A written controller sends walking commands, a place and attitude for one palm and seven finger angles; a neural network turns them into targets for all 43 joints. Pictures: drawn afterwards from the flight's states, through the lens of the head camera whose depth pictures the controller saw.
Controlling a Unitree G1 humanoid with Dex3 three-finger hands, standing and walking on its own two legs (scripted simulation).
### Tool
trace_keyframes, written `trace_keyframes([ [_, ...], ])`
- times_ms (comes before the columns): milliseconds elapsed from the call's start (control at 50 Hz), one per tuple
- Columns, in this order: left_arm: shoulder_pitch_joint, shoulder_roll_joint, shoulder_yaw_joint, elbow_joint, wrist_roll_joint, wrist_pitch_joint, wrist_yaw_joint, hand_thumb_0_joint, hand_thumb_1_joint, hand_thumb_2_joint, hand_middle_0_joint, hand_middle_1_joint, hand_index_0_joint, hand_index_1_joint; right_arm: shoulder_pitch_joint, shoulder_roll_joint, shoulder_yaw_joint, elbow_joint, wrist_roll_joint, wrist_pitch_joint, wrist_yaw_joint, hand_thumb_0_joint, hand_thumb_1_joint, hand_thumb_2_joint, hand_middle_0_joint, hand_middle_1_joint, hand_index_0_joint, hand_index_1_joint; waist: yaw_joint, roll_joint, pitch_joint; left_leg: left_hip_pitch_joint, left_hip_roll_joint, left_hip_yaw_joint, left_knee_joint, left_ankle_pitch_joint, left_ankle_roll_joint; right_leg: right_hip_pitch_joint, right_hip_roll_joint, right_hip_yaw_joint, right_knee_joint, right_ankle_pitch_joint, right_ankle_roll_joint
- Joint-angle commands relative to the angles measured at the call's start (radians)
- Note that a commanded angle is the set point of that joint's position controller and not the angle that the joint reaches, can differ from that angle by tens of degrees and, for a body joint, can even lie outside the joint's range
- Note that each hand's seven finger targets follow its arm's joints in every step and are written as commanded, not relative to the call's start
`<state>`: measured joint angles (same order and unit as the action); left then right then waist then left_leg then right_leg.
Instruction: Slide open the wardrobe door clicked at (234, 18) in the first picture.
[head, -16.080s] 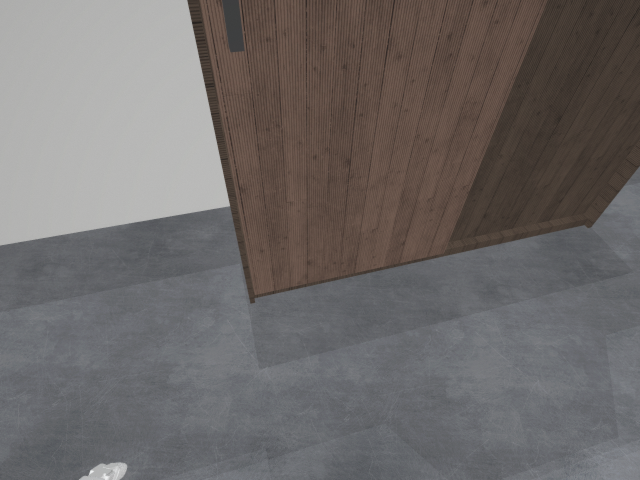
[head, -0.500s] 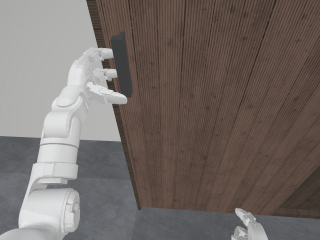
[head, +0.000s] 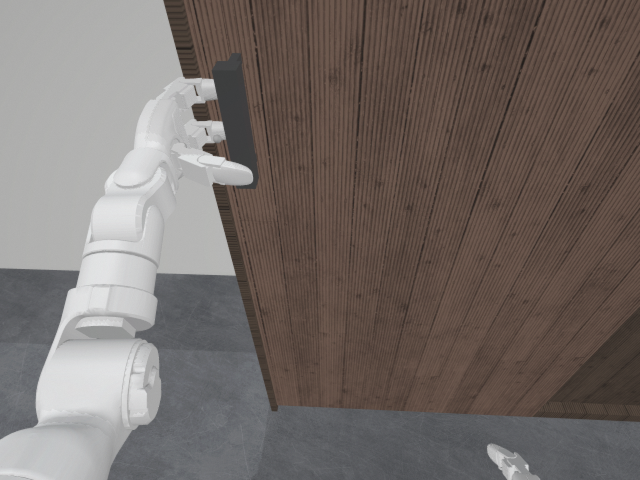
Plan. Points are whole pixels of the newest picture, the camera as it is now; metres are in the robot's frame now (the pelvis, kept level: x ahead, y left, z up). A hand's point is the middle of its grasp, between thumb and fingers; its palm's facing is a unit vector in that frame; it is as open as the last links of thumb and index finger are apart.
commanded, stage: slide the fingers in behind the handle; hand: left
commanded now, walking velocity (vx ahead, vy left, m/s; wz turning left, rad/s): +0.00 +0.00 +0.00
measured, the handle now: (241, 122) +0.48 +0.13 +0.24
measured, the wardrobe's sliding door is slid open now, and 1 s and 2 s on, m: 0.00 0.00 0.00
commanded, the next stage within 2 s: grip the handle and tug to test in 1.88 s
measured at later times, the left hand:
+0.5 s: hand (219, 141) +0.43 +0.14 +0.24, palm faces +0.00 -1.00 +0.00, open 13.9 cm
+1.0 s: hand (233, 142) +0.42 +0.12 +0.24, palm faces -0.01 -1.00 +0.01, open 14.0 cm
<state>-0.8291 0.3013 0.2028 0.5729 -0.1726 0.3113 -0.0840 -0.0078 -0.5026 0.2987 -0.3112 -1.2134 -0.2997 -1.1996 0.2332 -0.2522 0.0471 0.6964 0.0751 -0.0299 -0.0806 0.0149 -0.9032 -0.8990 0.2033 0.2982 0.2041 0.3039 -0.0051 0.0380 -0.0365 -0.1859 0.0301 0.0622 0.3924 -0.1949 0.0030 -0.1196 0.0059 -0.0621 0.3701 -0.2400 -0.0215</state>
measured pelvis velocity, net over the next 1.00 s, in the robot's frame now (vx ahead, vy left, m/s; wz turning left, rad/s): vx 0.01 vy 0.00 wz -0.01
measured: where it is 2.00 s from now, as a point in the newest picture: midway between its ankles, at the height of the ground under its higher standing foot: outside the picture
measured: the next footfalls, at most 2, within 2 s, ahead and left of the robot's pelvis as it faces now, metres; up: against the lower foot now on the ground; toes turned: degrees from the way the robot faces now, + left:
none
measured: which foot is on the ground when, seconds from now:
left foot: down 0.00-1.00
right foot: down 0.00-1.00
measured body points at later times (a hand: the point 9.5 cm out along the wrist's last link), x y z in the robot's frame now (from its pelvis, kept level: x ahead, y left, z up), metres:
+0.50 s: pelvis +0.00 +0.00 +0.00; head -0.01 -0.01 +0.45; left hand +0.42 +0.20 +0.24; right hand +0.14 -0.23 -0.11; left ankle +0.01 +0.12 -0.74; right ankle -0.03 -0.10 -0.74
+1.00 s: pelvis +0.01 +0.00 +0.00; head -0.01 -0.01 +0.45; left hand +0.42 +0.18 +0.25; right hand +0.17 -0.23 -0.10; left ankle +0.01 +0.12 -0.74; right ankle -0.03 -0.10 -0.74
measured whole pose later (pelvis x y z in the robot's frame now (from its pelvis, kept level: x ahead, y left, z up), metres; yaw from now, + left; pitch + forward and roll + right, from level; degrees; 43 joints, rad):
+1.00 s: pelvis +0.01 +0.00 +0.00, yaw +0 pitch -1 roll +0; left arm -0.75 0.22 0.17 0.42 -0.18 0.35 -0.04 -0.01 -0.50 0.30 -0.30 -1.20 -0.30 -1.20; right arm 0.20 -0.23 0.05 0.67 0.07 -0.01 -0.06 0.01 -0.90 -0.90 0.20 0.30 0.20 0.30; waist 0.01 0.04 -0.05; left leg -0.17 0.03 0.07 0.39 -0.21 0.00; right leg -0.11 0.00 -0.05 0.37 -0.25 -0.02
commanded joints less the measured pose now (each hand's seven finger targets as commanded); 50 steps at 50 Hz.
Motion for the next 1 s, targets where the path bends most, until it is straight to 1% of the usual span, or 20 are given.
trace_keyframes([
  [0,-0.556,0.208,0.052,-0.149,-0.013,-0.083,-0.004,0.000,-0.500,0.300,-0.300,-1.200,-0.300,-1.200,-0.084,-0.123,-0.043,-0.131,0.001,-0.050,-0.012,0.000,-0.900,-0.900,0.200,0.300,0.200,0.300,-0.007,-0.072,-0.261,0.165,-0.024,-0.046,-0.009,0.186,0.051,-0.032,0.003,0.038,-0.048,0.267,0.004],
  [40,-0.589,0.190,0.038,-0.171,-0.010,-0.095,-0.007,0.000,-0.500,0.300,-0.300,-1.200,-0.300,-1.200,-0.080,-0.116,-0.043,-0.132,0.001,-0.059,-0.010,0.000,-0.900,-0.900,0.200,0.300,0.200,0.300,-0.009,-0.027,-0.287,0.183,-0.026,-0.049,0.000,0.207,0.050,-0.039,0.004,0.041,-0.037,0.288,0.000],
  [160,-0.559,0.194,0.047,-0.122,-0.017,-0.106,-0.013,0.000,-0.500,0.300,-0.300,-1.200,-0.300,-1.200,-0.072,-0.120,-0.043,-0.130,0.004,-0.063,-0.007,0.000,-0.900,-0.900,0.200,0.300,0.200,0.300,-0.007,-0.077,-0.251,0.151,-0.023,-0.049,-0.006,0.166,0.053,-0.053,0.006,0.039,-0.043,0.250,0.004],
  [240,-0.576,0.188,0.038,-0.158,-0.007,-0.116,-0.007,0.000,-0.500,0.300,-0.300,-1.200,-0.300,-1.200,-0.072,-0.116,-0.044,-0.133,0.004,-0.067,-0.005,0.000,-0.900,-0.900,0.200,0.300,0.200,0.300,-0.005,-0.027,-0.279,0.178,-0.021,-0.053,-0.004,0.187,0.050,-0.053,0.006,0.038,-0.036,0.251,-0.002],
  [280,-0.557,0.154,0.017,-0.159,-0.010,-0.108,-0.009,0.000,-0.500,0.300,-0.300,-1.200,-0.300,-1.200,-0.078,-0.112,-0.041,-0.138,0.005,-0.069,-0.002,0.000,-0.900,-0.900,0.200,0.300,0.200,0.300,-0.006,-0.027,-0.270,0.180,-0.020,-0.053,-0.002,0.188,0.048,-0.064,0.008,0.037,-0.035,0.250,-0.001],
  [300,-0.534,0.183,0.041,-0.147,-0.013,-0.110,-0.006,0.000,-0.500,0.300,-0.300,-1.200,-0.300,-1.200,-0.075,-0.118,-0.044,-0.135,0.004,-0.066,-0.002,0.000,-0.900,-0.900,0.200,0.300,0.200,0.300,0.000,-0.049,-0.268,0.177,-0.019,-0.054,-0.004,0.185,0.049,-0.051,0.007,0.034,-0.040,0.243,-0.001],
  [320,-0.539,0.176,0.037,-0.170,-0.016,-0.110,-0.008,0.000,-0.500,0.300,-0.300,-1.200,-0.300,-1.200,-0.079,-0.118,-0.041,-0.141,0.003,-0.067,-0.002,0.000,-0.900,-0.900,0.200,0.300,0.200,0.300,0.002,-0.058,-0.278,0.173,-0.019,-0.055,-0.006,0.194,0.050,-0.042,0.007,0.036,-0.035,0.260,-0.001],
  [360,-0.542,0.141,0.012,-0.196,-0.019,-0.104,-0.010,0.000,-0.500,0.300,-0.300,-1.200,-0.300,-1.200,-0.089,-0.112,-0.041,-0.146,0.005,-0.069,-0.001,0.000,-0.900,-0.900,0.200,0.300,0.200,0.300,-0.002,-0.057,-0.275,0.181,-0.019,-0.051,-0.004,0.191,0.050,-0.052,0.008,0.037,-0.035,0.261,0.001],
  [420,-0.524,0.165,0.032,-0.204,-0.018,-0.096,-0.002,0.000,-0.500,0.300,-0.300,-1.200,-0.300,-1.200,-0.096,-0.115,-0.039,-0.147,0.005,-0.065,-0.001,0.000,-0.900,-0.900,0.200,0.300,0.200,0.300,0.006,-0.049,-0.262,0.177,-0.016,-0.055,-0.008,0.182,0.047,-0.052,0.008,0.034,-0.038,0.239,-0.001],
  [460,-0.542,0.151,0.021,-0.238,-0.014,-0.090,0.004,0.000,-0.500,0.300,-0.300,-1.200,-0.300,-1.200,-0.104,-0.109,-0.038,-0.151,0.004,-0.065,-0.001,0.000,-0.900,-0.900,0.200,0.300,0.200,0.300,0.003,-0.027,-0.285,0.190,-0.019,-0.050,0.001,0.197,0.048,-0.051,0.008,0.039,-0.033,0.258,-0.001],
  [500,-0.512,0.171,0.038,-0.187,-0.014,-0.080,0.011,0.000,-0.500,0.300,-0.300,-1.200,-0.300,-1.200,-0.098,-0.116,-0.039,-0.142,0.002,-0.058,-0.005,0.000,-0.900,-0.900,0.200,0.300,0.200,0.300,0.003,-0.073,-0.252,0.170,-0.016,-0.051,-0.006,0.182,0.048,-0.051,0.009,0.034,-0.043,0.238,0.001],
  [540,-0.533,0.172,0.038,-0.223,-0.008,-0.077,0.014,0.000,-0.500,0.300,-0.300,-1.200,-0.300,-1.200,-0.103,-0.110,-0.038,-0.146,0.001,-0.058,-0.005,0.000,-0.900,-0.900,0.200,0.300,0.200,0.300,0.004,-0.041,-0.276,0.178,-0.018,-0.047,-0.001,0.200,0.049,-0.040,0.006,0.040,-0.036,0.267,0.001],
  [580,-0.537,0.123,0.001,-0.262,-0.006,-0.076,0.015,0.000,-0.500,0.300,-0.300,-1.200,-0.300,-1.200,-0.107,-0.103,-0.036,-0.153,0.001,-0.058,0.001,0.000,-0.900,-0.900,0.200,0.300,0.200,0.300,0.001,-0.009,-0.293,0.198,-0.019,-0.051,0.003,0.229,0.043,-0.042,0.008,0.033,-0.024,0.289,-0.004],
  [620,-0.514,0.127,0.008,-0.268,-0.016,-0.073,0.016,0.000,-0.500,0.300,-0.300,-1.200,-0.300,-1.200,-0.113,-0.106,-0.036,-0.154,0.002,-0.054,0.002,0.000,-0.900,-0.900,0.200,0.300,0.200,0.300,0.005,-0.029,-0.292,0.200,-0.016,-0.052,0.004,0.243,0.042,-0.030,0.009,0.033,-0.026,0.301,-0.004],
  [640,-0.525,0.096,-0.014,-0.295,-0.020,-0.072,0.014,0.000,-0.500,0.300,-0.300,-1.200,-0.300,-1.200,-0.118,-0.104,-0.036,-0.158,0.001,-0.055,0.004,0.000,-0.900,-0.900,0.200,0.300,0.200,0.300,0.000,-0.027,-0.302,0.208,-0.019,-0.053,0.006,0.252,0.042,-0.030,0.009,0.031,-0.021,0.313,-0.004],
  [780,-0.475,0.134,0.037,-0.299,-0.015,-0.038,0.039,0.000,-0.500,0.300,-0.300,-1.200,-0.300,-1.200,-0.132,-0.103,-0.035,-0.156,-0.004,-0.038,0.005,0.000,-0.900,-0.900,0.200,0.300,0.200,0.300,0.016,-0.077,-0.287,0.181,-0.021,-0.043,0.003,0.251,0.044,-0.009,0.008,0.032,-0.023,0.330,0.001],
  [820,-0.469,0.151,0.045,-0.351,-0.007,-0.046,0.046,0.000,-0.500,0.300,-0.300,-1.200,-0.300,-1.200,-0.142,-0.102,-0.034,-0.168,-0.006,-0.033,0.007,0.000,-0.900,-0.900,0.200,0.300,0.200,0.300,0.027,-0.038,-0.312,0.192,-0.021,-0.041,0.000,0.282,0.044,0.021,0.003,0.036,-0.019,0.359,-0.003],
  [860,-0.446,0.095,0.010,-0.388,-0.008,-0.040,0.046,0.000,-0.500,0.300,-0.300,-1.200,-0.300,-1.200,-0.151,-0.094,-0.034,-0.176,-0.006,-0.031,0.012,0.000,-0.900,-0.900,0.200,0.300,0.200,0.300,0.024,-0.035,-0.317,0.208,-0.021,-0.039,0.007,0.312,0.043,0.022,0.006,0.032,-0.010,0.391,-0.004],
  [920,-0.431,0.073,-0.008,-0.382,-0.016,-0.020,0.043,0.000,-0.500,0.300,-0.300,-1.200,-0.300,-1.200,-0.155,-0.098,-0.034,-0.173,-0.004,-0.024,0.009,0.000,-0.900,-0.900,0.200,0.300,0.200,0.300,0.014,-0.072,-0.283,0.202,-0.019,-0.041,0.005,0.300,0.044,0.008,0.008,0.027,-0.018,0.382,0.000],
  [980,-0.430,0.072,-0.006,-0.382,-0.018,0.011,0.048,0.000,-0.500,0.300,-0.300,-1.200,-0.300,-1.200,-0.167,-0.094,-0.033,-0.170,-0.003,-0.020,0.006,0.000,-0.900,-0.900,0.200,0.300,0.200,0.300,0.015,-0.058,-0.270,0.197,-0.022,-0.037,0.005,0.269,0.044,-0.009,0.008,0.032,-0.026,0.356,0.003],
])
